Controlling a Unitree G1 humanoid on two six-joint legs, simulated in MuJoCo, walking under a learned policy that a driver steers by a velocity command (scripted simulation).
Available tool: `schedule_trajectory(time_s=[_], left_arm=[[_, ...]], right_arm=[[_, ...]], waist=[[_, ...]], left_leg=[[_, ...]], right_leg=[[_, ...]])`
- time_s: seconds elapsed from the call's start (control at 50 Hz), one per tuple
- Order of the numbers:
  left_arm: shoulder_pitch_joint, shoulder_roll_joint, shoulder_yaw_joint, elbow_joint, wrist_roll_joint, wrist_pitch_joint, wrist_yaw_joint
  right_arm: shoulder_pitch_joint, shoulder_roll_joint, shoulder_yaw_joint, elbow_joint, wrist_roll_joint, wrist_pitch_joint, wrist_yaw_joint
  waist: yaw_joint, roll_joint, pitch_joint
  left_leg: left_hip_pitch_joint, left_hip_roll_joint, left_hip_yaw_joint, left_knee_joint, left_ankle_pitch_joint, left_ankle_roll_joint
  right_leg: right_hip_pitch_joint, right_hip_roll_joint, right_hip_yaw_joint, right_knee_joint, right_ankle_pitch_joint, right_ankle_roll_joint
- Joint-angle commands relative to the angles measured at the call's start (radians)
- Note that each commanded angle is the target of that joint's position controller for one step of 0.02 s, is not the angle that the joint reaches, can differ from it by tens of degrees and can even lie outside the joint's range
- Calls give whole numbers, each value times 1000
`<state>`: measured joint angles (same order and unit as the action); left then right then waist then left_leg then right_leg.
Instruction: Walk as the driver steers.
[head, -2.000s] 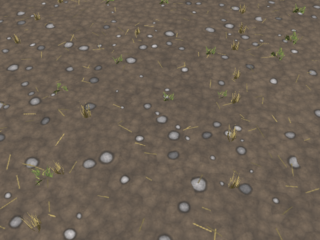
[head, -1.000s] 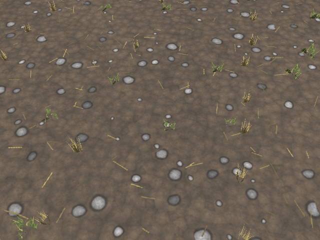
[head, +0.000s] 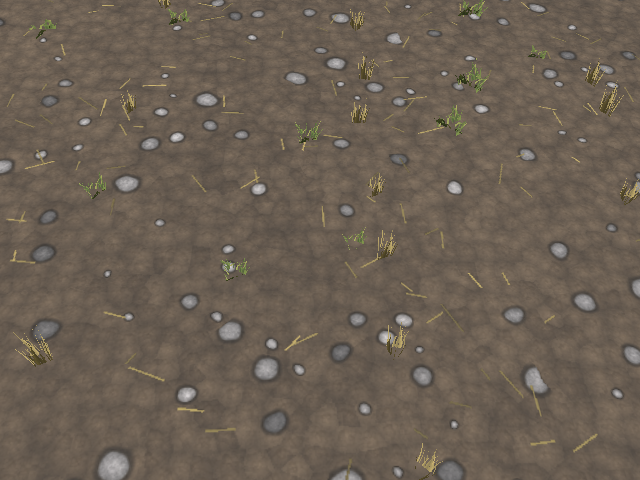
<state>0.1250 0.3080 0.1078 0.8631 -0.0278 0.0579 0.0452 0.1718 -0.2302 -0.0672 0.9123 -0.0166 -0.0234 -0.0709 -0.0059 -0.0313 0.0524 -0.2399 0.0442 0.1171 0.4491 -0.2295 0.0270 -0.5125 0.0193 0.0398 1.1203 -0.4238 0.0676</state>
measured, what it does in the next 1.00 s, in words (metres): walks ahead: right foot, then left foot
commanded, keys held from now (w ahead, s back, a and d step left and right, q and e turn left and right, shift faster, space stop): e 0.16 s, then w+e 0.12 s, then w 0.10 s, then w+q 0.62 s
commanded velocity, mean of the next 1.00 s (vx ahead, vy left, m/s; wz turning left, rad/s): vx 0.30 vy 0.00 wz -0.05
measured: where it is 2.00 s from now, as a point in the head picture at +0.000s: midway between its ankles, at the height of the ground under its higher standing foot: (349, 424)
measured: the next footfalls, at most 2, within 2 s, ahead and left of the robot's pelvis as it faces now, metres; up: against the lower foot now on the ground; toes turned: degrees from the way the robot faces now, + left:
right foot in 0.22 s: +0.01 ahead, -0.14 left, +0.00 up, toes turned -11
left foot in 0.80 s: +0.39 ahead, +0.03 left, +0.00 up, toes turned -2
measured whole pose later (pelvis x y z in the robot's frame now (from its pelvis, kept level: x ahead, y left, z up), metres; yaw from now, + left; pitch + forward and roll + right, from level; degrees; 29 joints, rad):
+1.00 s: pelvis +0.32 -0.04 +0.00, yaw +2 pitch +2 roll +1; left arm 0.21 0.28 0.05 0.74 0.01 -0.12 0.01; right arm 0.26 -0.27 -0.06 0.79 0.01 -0.07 0.03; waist -0.01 -0.02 0.04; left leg -0.25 -0.12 -0.03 0.37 -0.15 0.10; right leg -0.58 -0.10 0.07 1.11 -0.31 0.01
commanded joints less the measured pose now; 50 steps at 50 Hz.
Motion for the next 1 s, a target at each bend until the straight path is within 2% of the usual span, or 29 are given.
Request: schedule_trajectory(time_s=[0.02,0.06,0.14,0.16,0.18,0.2,0.22,0.24,0.26,0.28,0.3,0.32,0.34,0.42,0.56,0.68,0.7,0.74,0.76,0.78,0.8,0.82,0.84,0.86,0.88,0.9,0.92,0.94,1.0], left_arm=[[-34,19,-4,-90,0,-1,-14],[-55,11,-14,-116,3,-3,-29],[-32,54,0,-135,3,9,-58],[-7,53,3,-132,4,12,-64],[38,49,7,-116,4,15,-65],[116,72,23,-84,1,16,-59],[220,148,51,-60,-7,9,-44],[268,266,63,-83,4,-25,-47],[244,215,46,-94,34,-68,-58],[170,173,29,-106,32,-96,-53],[104,126,13,-120,16,-109,-46],[67,99,2,-126,8,-110,-38],[75,83,-5,-122,15,-112,-33],[189,88,-7,-81,22,-136,-27],[248,105,-5,-37,29,-147,-27],[290,105,-5,-7,22,-134,-30],[287,111,-4,-6,20,-130,-30],[268,137,0,-16,21,-124,-24],[262,151,2,-22,24,-116,-19],[250,153,0,-30,23,-108,-13],[255,153,-7,-50,32,-114,-7],[343,0,-55,-97,51,-145,-26],[273,58,-50,-94,19,-190,-40],[173,114,-35,-133,-18,-212,-50],[130,107,-42,-147,-12,-224,-48],[110,104,-36,-149,12,-224,-41],[125,109,-27,-150,24,-212,-37],[148,100,-26,-153,31,-197,-36],[141,65,-31,-177,45,-166,-31]], right_arm=[[3,-180,-37,-51,2,1,-19],[-14,-212,-47,-60,6,3,-15],[-47,-243,-60,-79,22,1,6],[-63,-243,-60,-82,30,2,10],[-57,-234,-60,-79,40,5,16],[-19,-196,-53,-63,39,9,24],[-33,-124,-33,-71,20,12,40],[-146,-84,-20,-171,4,-1,42],[-233,-143,-34,-197,31,-23,47],[-223,-185,-45,-200,51,-38,53],[-160,-218,-58,-161,42,-46,52],[-125,-225,-63,-134,22,-51,47],[-113,-211,-62,-119,13,-56,50],[-129,-146,-44,-100,23,-68,66],[-190,-125,-19,-124,43,-65,90],[-281,-95,12,-188,49,-80,136],[-281,-97,14,-199,50,-81,144],[-228,-128,2,-206,48,-79,149],[-139,-161,-16,-192,48,-75,147],[16,-206,-42,-157,50,-71,140],[174,-265,-68,-132,50,-62,123],[250,-361,-86,-129,43,-60,115],[276,-280,-59,-128,37,-60,111],[227,-238,-48,-130,33,-60,107],[158,-213,-40,-152,37,-62,106],[91,-193,-33,-172,32,-63,105],[49,-172,-23,-193,20,-64,102],[26,-175,-23,-207,17,-63,99],[30,-198,-30,-215,28,-68,87]], waist=[[-15,167,-79],[-20,176,-94],[-7,195,-105],[13,186,-106],[28,166,-123],[41,107,-140],[71,-103,-121],[89,-272,-109],[118,-138,-79],[67,-146,-23],[24,-117,-6],[5,-112,-12],[2,-106,-23],[32,-65,-33],[78,-72,48],[111,-43,94],[103,-50,88],[59,-85,15],[8,-104,-59],[-75,-90,-153],[-145,-34,-249],[-72,251,-393],[-121,208,-482],[-131,170,-320],[-94,71,-225],[-49,9,-148],[-9,21,-114],[18,48,-98],[38,70,-59]], left_leg=[[150,249,-159,-153,312,195],[133,268,-131,-149,306,196],[99,299,-100,-114,269,172],[84,296,-81,-81,249,147],[45,284,-52,-44,120,111],[-58,246,-9,48,-77,62],[-300,145,96,342,-317,-19],[-613,-27,3,617,-496,-64],[-670,-4,-170,718,-414,-39],[-686,24,-193,697,-280,-8],[-652,48,-185,664,-170,-4],[-606,62,-186,608,-84,-15],[-549,62,-176,577,-11,-23],[-537,48,-147,413,194,-45],[-557,51,-135,246,302,-40],[-542,19,-88,128,229,21],[-515,8,-74,113,200,36],[-374,-51,-20,110,134,74],[-250,-95,10,120,105,94],[-29,-139,24,86,138,125],[290,-45,-141,95,128,176],[664,257,-734,31,-72,378],[722,309,-970,-137,-137,398],[625,271,-793,-150,-85,335],[459,224,-657,-154,5,300],[294,183,-572,-173,100,281],[181,150,-511,-204,170,276],[108,136,-494,-231,200,284],[-32,100,-398,-268,288,288]], right_leg=[[-52,-49,-25,-129,27,20],[21,-67,-53,-233,7,5],[145,-59,-111,-393,49,-46],[193,-49,-130,-474,99,-67],[277,-22,-158,-562,148,-95],[419,1,-137,-621,149,-133],[574,-149,116,-741,99,-220],[593,-385,631,-859,-128,-424],[529,-408,693,-963,-301,-457],[487,-378,619,-991,-362,-401],[466,-333,518,-981,-290,-338],[445,-291,433,-978,-201,-298],[426,-254,367,-984,-126,-280],[500,-225,227,-1000,136,-265],[536,-252,91,-1048,237,-252],[626,-283,-34,-1000,425,-240],[636,-289,-50,-973,508,-233],[656,-285,-92,-847,914,-209],[661,-273,-118,-714,1135,-192],[596,-241,-159,-507,1229,-160],[352,-219,-160,-241,1021,-121],[-94,-13,-121,186,162,-45],[-219,30,80,331,-111,-61],[-308,-35,91,327,-45,-84],[-281,-84,77,241,34,-99],[-227,-112,63,148,72,-93],[-155,-136,63,98,96,-87],[-115,-142,60,63,104,-75],[-88,-140,22,-86,176,-24]])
